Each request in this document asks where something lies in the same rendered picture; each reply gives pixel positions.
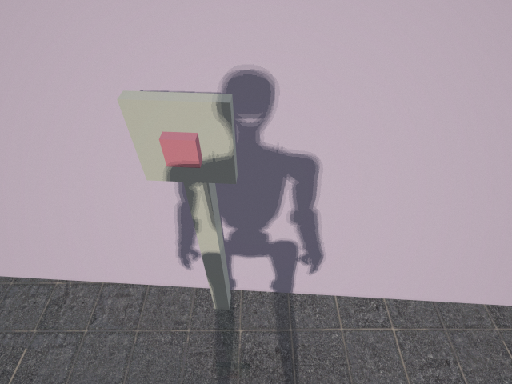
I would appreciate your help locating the panel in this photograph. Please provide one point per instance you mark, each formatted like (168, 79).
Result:
(147, 114)

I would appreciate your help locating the button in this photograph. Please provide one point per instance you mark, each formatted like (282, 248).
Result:
(181, 149)

